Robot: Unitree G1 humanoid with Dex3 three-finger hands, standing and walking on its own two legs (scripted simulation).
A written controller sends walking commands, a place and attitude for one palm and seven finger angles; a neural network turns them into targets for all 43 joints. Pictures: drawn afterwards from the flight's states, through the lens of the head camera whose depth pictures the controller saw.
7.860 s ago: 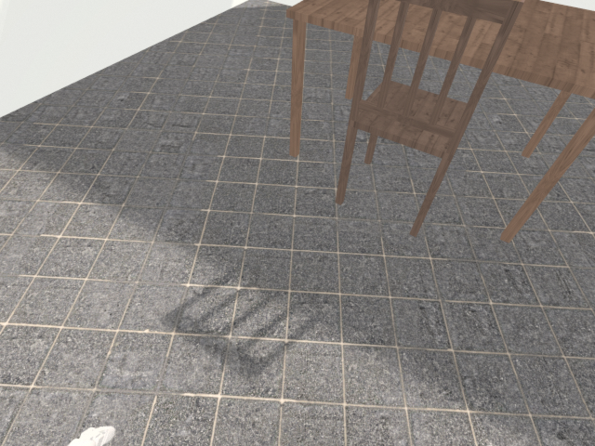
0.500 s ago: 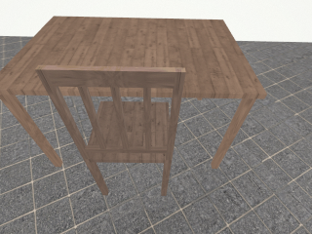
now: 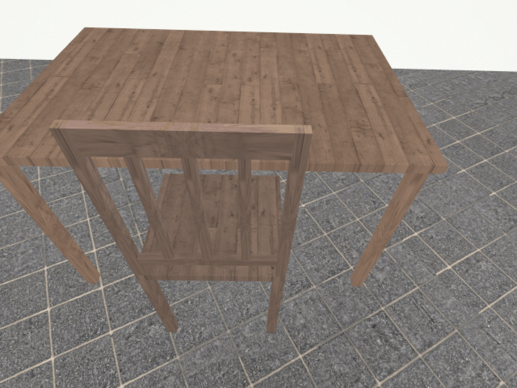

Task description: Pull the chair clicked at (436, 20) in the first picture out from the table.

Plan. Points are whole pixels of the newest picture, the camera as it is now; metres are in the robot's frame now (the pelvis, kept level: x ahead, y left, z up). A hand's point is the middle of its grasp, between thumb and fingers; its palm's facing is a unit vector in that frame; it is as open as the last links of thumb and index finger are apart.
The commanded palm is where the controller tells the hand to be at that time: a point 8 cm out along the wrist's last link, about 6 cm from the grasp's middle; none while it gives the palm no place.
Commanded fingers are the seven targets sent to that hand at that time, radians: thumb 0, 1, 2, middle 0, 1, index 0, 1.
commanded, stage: look again from close up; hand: left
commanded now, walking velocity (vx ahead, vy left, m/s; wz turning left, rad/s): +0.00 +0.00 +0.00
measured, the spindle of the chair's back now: (199, 215) +0.45 +0.16 -0.05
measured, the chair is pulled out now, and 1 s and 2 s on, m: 0.00 0.00 0.00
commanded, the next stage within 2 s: raise the hand toward the chair's back in 0.24 s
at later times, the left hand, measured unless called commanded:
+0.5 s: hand out of the picture +0.13 +0.19 -0.09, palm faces +0.18 -0.96 -0.22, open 7.5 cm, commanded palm +0.10 +0.21 -0.07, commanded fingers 0.00 0.69 0.81 -0.18 -0.27 -0.18 -0.27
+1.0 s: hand (164, 371) +0.16 +0.16 -0.06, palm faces +0.08 -0.99 -0.09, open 11.3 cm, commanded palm +0.13 +0.21 -0.06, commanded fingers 0.00 0.11 0.56 -0.12 -0.18 -0.12 -0.18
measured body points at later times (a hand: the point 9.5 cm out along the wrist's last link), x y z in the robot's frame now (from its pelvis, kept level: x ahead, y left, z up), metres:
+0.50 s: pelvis -0.01 -0.01 -0.01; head +0.03 -0.01 +0.44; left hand +0.12 +0.24 -0.07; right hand +0.05 -0.26 -0.14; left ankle -0.02 +0.08 -0.74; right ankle -0.01 -0.12 -0.74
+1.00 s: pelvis -0.03 -0.06 -0.11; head +0.08 -0.05 +0.33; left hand +0.15 +0.21 -0.06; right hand +0.22 -0.23 -0.20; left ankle -0.02 +0.08 -0.74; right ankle -0.01 -0.13 -0.74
